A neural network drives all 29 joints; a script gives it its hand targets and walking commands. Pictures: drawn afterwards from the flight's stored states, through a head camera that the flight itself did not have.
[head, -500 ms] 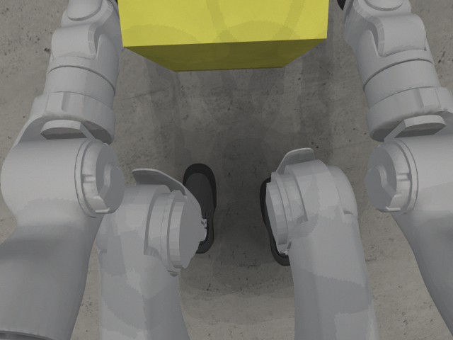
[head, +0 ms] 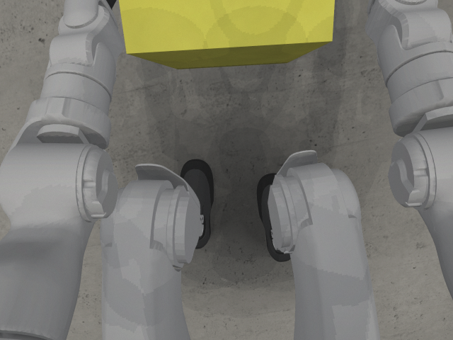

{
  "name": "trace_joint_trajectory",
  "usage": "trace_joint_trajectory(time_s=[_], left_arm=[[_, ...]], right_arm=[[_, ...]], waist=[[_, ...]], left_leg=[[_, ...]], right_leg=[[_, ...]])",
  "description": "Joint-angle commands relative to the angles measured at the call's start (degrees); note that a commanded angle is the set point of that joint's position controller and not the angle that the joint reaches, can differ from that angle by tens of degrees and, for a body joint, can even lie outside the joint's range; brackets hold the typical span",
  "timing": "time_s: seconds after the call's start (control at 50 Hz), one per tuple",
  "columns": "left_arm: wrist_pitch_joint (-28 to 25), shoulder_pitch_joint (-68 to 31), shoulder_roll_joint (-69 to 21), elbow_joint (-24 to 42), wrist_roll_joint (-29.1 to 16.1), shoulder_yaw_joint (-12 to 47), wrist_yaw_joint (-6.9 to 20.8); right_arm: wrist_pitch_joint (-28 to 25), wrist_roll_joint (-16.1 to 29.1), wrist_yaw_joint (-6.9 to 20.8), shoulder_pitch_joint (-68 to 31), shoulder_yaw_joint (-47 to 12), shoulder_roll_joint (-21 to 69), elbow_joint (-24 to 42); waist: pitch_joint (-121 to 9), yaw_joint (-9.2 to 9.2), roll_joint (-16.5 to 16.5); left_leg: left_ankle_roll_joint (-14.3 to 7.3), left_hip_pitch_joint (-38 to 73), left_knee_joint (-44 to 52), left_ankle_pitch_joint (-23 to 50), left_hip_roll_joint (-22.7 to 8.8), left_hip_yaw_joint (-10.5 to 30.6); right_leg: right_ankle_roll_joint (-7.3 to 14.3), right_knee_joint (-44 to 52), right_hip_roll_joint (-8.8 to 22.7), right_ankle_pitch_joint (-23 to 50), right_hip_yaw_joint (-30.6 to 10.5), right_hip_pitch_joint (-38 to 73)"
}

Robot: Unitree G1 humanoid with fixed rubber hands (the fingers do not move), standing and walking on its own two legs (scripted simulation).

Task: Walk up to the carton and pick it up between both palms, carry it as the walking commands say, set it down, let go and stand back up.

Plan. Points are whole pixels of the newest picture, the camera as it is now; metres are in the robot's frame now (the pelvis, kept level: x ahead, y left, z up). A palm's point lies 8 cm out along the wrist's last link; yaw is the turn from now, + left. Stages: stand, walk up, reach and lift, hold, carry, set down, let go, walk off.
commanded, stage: set down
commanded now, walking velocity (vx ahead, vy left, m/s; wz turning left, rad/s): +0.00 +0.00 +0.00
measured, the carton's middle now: out of the picture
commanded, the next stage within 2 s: let go in 1.52 s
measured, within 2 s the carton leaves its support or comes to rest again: neither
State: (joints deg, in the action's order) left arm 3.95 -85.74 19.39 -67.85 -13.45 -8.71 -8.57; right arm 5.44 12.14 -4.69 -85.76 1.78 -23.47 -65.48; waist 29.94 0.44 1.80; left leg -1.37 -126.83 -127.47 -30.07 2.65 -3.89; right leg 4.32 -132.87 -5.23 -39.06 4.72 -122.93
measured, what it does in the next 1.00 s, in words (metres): rises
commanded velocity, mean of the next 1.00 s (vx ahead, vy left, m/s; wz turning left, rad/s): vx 0.00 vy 0.00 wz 0.00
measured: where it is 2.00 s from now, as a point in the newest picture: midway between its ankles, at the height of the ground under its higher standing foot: (237, 224)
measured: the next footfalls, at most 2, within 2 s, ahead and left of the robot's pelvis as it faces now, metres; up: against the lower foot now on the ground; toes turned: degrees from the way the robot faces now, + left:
none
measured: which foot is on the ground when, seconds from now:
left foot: down 0.00-1.00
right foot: down 0.00-1.00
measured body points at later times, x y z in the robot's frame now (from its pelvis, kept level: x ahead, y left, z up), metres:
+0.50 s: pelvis +0.00 +0.00 +0.04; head +0.36 -0.01 +0.28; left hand +0.55 +0.18 -0.12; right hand +0.56 -0.20 -0.12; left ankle +0.13 +0.10 -0.32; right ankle +0.09 -0.08 -0.32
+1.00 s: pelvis -0.01 +0.00 +0.17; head +0.36 -0.01 +0.41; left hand +0.55 +0.19 +0.02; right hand +0.56 -0.22 +0.03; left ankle +0.13 +0.10 -0.32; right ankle +0.09 -0.08 -0.32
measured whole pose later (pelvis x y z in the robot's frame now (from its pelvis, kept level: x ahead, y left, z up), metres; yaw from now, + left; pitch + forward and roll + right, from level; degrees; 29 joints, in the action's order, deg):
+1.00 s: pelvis -0.01 +0.00 +0.17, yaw -1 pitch +29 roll +0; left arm 22.4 -75.7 19.6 -34.7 -10.6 -12.6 -9.4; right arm 21.8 12.4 -1.9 -78.8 7.8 -28.3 -39.6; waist 30.1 -0.3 1.0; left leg -1.2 -100.1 -96.2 -25.2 4.0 -0.6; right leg 2.8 -99.9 -6.1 -31.9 1.7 -97.0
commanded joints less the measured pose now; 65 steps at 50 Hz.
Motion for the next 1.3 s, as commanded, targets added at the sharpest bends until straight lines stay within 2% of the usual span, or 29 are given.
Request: trace_joint_trajectory(time_s=[0.0, 0.06, 0.1, 0.14, 0.16, 0.18, 0.34, 0.42, 0.5, 0.58, 0.62, 0.64, 0.7, 0.78, 0.8, 0.82, 0.86, 0.9, 0.94, 1.0, 1.04, 1.06, 1.08, 1.1, 1.16, 1.18, 1.2, 1.24, 1.28], left_arm=[[-1.9, -12.4, 6.3, 6.9, -0.4, -1.5, 0.4], [-1.8, -14.3, 5.6, 10.0, -0.8, -0.4, 0.6], [-1.7, -14.7, 6.0, 11.5, 0.4, -0.8, 0.5], [-1.5, -16.5, 6.2, 12.7, -1.3, -0.3, 0.4], [-1.5, -16.1, 7.6, 16.1, -0.1, -1.6, 0.1], [-0.8, -14.9, 5.5, 14.3, -2.0, 1.0, 0.4], [4.8, -12.5, 7.9, 26.2, -2.5, -0.9, -1.1], [7.7, -13.5, 9.8, 36.6, 0.1, -1.8, -1.7], [9.2, -12.9, 11.1, 39.1, 3.5, -5.2, -2.2], [10.9, -9.0, 9.7, 36.4, 2.6, -4.2, -1.7], [11.0, -10.3, 10.2, 41.2, 3.7, -5.6, -1.5], [11.5, -10.5, 11.7, 41.8, 3.3, -5.9, -2.0], [12.7, -7.8, 9.7, 39.6, 4.1, -5.3, -1.5], [14.0, -9.6, 11.5, 44.8, 4.3, -5.6, -1.3], [15.0, -10.4, 11.0, 43.7, 3.8, -4.7, -1.3], [15.5, -9.5, 10.2, 39.7, 3.8, -5.1, -1.1], [15.2, -10.3, 10.9, 47.0, 2.9, -5.5, -0.8], [15.9, -8.5, 10.9, 41.4, 3.7, -5.9, -0.8], [16.4, -10.3, 12.3, 47.7, 2.5, -5.5, -1.2], [16.8, -9.6, 10.6, 45.2, 3.8, -4.4, -1.2], [17.1, -10.7, 9.9, 44.6, 2.6, -3.6, -0.8], [17.2, -8.9, 9.8, 45.1, 2.5, -4.0, -0.6], [17.2, -11.7, 10.3, 48.7, 1.6, -3.2, -0.7], [17.3, -8.7, 10.0, 43.5, 2.5, -4.2, -0.7], [17.0, -9.7, 11.4, 45.6, 4.0, -5.1, -0.8], [16.5, -6.6, 11.2, 45.4, 4.7, -5.0, -0.8], [16.5, -5.9, 8.9, 39.3, 4.7, -4.1, -0.8], [15.7, -5.7, 8.9, 44.4, 5.0, -4.7, -1.0], [15.8, -8.0, 8.2, 44.9, 4.9, -3.2, -1.5]], right_arm=[[-1.9, 0.5, 0.7, -19.4, -0.2, -10.3, 8.4], [-2.0, 1.4, 1.3, -20.3, 0.7, -10.5, 10.2], [-1.9, 2.5, 1.7, -20.7, 1.3, -11.0, 10.3], [-1.8, 1.7, 1.5, -22.4, 1.4, -13.0, 12.1], [-1.7, 2.0, 1.7, -21.8, 1.7, -13.2, 13.6], [-1.5, 1.1, 1.4, -21.1, 2.2, -14.2, 13.2], [3.8, 0.8, 0.2, -18.8, 3.2, -16.0, 27.8], [6.8, -0.1, -0.2, -15.7, 6.4, -15.1, 30.1], [8.8, -0.7, 0.3, -13.6, 8.5, -15.2, 30.3], [9.8, -1.4, 1.4, -14.3, 8.1, -14.9, 30.2], [9.9, 1.4, 2.0, -13.8, 6.3, -13.1, 33.6], [10.1, 0.7, 1.7, -16.2, 6.7, -14.4, 35.6], [11.3, 1.6, 2.6, -12.7, 5.5, -12.9, 31.5], [12.2, 1.5, 2.2, -14.4, 8.9, -17.1, 37.6], [12.8, 0.5, 2.2, -14.2, 9.5, -18.6, 35.7], [13.4, 2.0, 2.5, -14.5, 7.3, -16.7, 34.6], [13.4, 0.7, 2.7, -15.3, 8.4, -17.7, 39.8], [14.0, -0.9, 2.4, -12.8, 9.5, -17.1, 33.5], [14.0, -0.6, 2.4, -14.3, 10.5, -19.8, 39.8], [14.5, 0.7, 3.4, -13.3, 9.4, -17.8, 34.8], [14.3, -0.3, 3.4, -13.2, 9.9, -18.5, 34.6], [14.1, 0.2, 3.6, -13.2, 9.4, -17.4, 37.4], [14.3, 2.0, 3.5, -14.7, 9.0, -17.2, 40.4], [14.4, 0.2, 3.6, -12.8, 8.7, -17.2, 34.0], [13.7, -1.1, 4.2, -12.4, 10.7, -19.3, 35.5], [13.4, -0.6, 4.3, -10.5, 10.4, -18.3, 35.5], [13.2, -1.1, 4.5, -9.6, 10.8, -17.4, 30.0], [12.2, 0.3, 5.2, -9.1, 10.3, -18.6, 32.8], [11.6, -0.9, 5.6, -10.3, 11.6, -19.6, 32.7]], waist=[[-82.5, -0.5, -4.8], [-83.0, 1.08, -4.8], [-80.3, -0.76, -2.3], [-84.7, 1.24, -4.5], [-86.3, -0.66, -4.0], [-87.5, 2.01, -3.8], [-109.0, 1.56, -7.1], [-112.7, 2.38, -2.6], [-111.2, 0.28, -0.2], [-110.0, 1.07, -5.0], [-117.8, -1.85, -3.6], [-116.9, -1.67, -6.3], [-115.0, -2.41, -4.4], [-122.6, -1.22, -1.5], [-122.5, 0.53, -1.8], [-118.9, -1.15, -2.4], [-123.3, -0.74, -4.5], [-118.4, 0.26, -4.9], [-127.5, 1.29, -4.6], [-124.6, -0.39, -2.9], [-120.4, 2.11, -2.7], [-123.6, 0.28, -2.8], [-128.8, 1.45, -4.5], [-122.2, 0.23, -3.3], [-124.0, 1.55, -3.9], [-123.6, 0.25, -2.8], [-116.8, 1.25, -1.8], [-122.7, -0.4, -0.9], [-120.2, 2.14, -0.7]], left_leg=[[-0.2, 35.3, 2.3, 22.7, -1.0, 5.9], [-0.4, 35.7, 2.4, 22.3, -1.4, 6.4], [-0.1, 36.9, 3.7, 21.2, -1.1, 5.6], [-0.6, 41.3, 2.3, 23.8, -1.1, 7.0], [-0.7, 42.0, 3.0, 24.6, -1.3, 6.8], [-0.4, 43.7, 3.2, 23.6, -1.1, 7.3], [-0.2, 53.5, 7.3, 24.0, 0.6, 4.1], [0.0, 56.9, 11.4, 22.3, 0.8, 4.0], [-0.2, 58.4, 14.6, 22.6, 1.0, 4.4], [-0.7, 55.7, 19.1, 20.8, 1.5, 5.2], [-0.9, 57.2, 20.1, 22.8, 1.1, 4.4], [-0.9, 57.6, 21.0, 24.6, 1.4, 4.9], [-0.7, 59.4, 25.9, 23.1, 1.6, 4.2], [-0.1, 67.8, 28.4, 24.9, 1.5, 4.3], [0.2, 68.8, 29.6, 23.4, 1.5, 4.5], [-0.5, 66.0, 31.4, 21.0, 1.3, 4.3], [-0.1, 68.3, 33.1, 24.7, 1.7, 4.4], [-0.3, 66.6, 35.6, 21.7, 1.5, 4.8], [-0.1, 75.1, 36.4, 26.0, 1.5, 5.3], [0.1, 79.4, 39.9, 27.7, 1.2, 5.4], [0.2, 76.8, 41.8, 24.1, 1.2, 5.6], [0.0, 80.0, 42.9, 27.5, 1.1, 5.7], [0.1, 83.8, 44.4, 29.3, 1.5, 5.3], [0.1, 78.9, 45.5, 26.3, 1.4, 5.4], [0.1, 84.5, 49.1, 28.2, 1.2, 5.8], [0.1, 86.5, 51.2, 29.7, 0.7, 6.3], [0.4, 85.1, 52.5, 28.3, 0.4, 6.7], [0.3, 93.5, 54.3, 33.6, 0.4, 6.8], [0.7, 95.9, 56.5, 32.7, -0.2, 7.9]], right_leg=[[-4.2, 14.9, 4.5, 29.2, -11.9, 26.9], [-3.9, 15.0, 4.5, 28.7, -11.3, 26.0], [-4.0, 15.3, 4.1, 24.3, -10.0, 20.7], [-4.1, 14.9, 4.2, 25.3, -9.7, 21.9], [-4.1, 14.3, 4.2, 26.4, -9.6, 22.6], [-3.7, 14.5, 4.3, 25.2, -9.0, 24.3], [-3.6, 19.8, 3.3, 28.0, -7.5, 40.5], [-2.8, 24.0, 2.7, 26.3, -8.0, 41.7], [-2.7, 26.7, 2.1, 26.0, -8.2, 39.3], [-3.3, 30.4, 2.1, 27.0, -7.2, 44.7], [-3.1, 30.8, 2.2, 32.4, -8.7, 51.2], [-3.6, 31.6, 2.0, 32.7, -7.9, 49.9], [-3.4, 35.8, 2.0, 31.4, -7.9, 51.3], [-3.2, 39.2, 1.6, 30.7, -7.4, 54.2], [-2.9, 40.5, 1.3, 28.4, -6.6, 53.8], [-3.2, 42.3, 1.9, 27.3, -7.6, 55.2], [-3.1, 44.0, 1.7, 32.4, -8.3, 60.1], [-3.8, 45.9, 1.7, 30.1, -7.9, 59.5], [-3.4, 47.1, 1.4, 32.1, -6.8, 62.2], [-3.4, 50.0, 1.0, 31.5, -6.6, 60.1], [-3.2, 52.8, 1.5, 29.7, -7.4, 61.6], [-3.3, 53.6, 1.5, 32.8, -7.8, 64.2], [-3.9, 54.9, 1.1, 34.7, -6.9, 68.6], [-3.7, 56.2, 1.4, 33.0, -8.1, 67.8], [-3.7, 59.2, 1.3, 35.5, -7.7, 70.7], [-4.1, 60.2, 1.2, 37.1, -7.5, 71.8], [-3.9, 61.7, 1.5, 34.8, -7.4, 68.6], [-3.8, 63.7, 1.3, 37.2, -7.6, 70.8], [-4.0, 66.3, 1.3, 34.4, -6.2, 67.9]])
